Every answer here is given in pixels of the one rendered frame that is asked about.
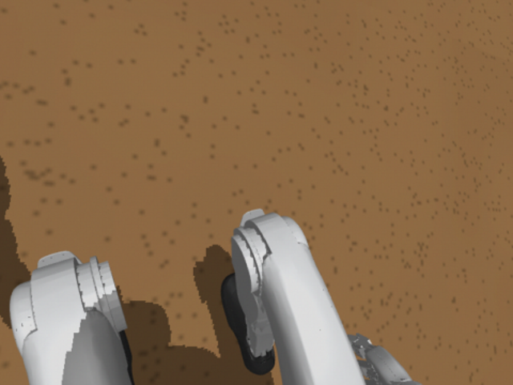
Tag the right robot hand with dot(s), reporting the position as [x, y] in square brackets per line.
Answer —
[380, 366]

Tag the left robot foot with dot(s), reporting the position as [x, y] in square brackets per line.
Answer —
[127, 353]

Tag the right robot foot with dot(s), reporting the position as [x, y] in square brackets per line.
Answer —
[236, 321]

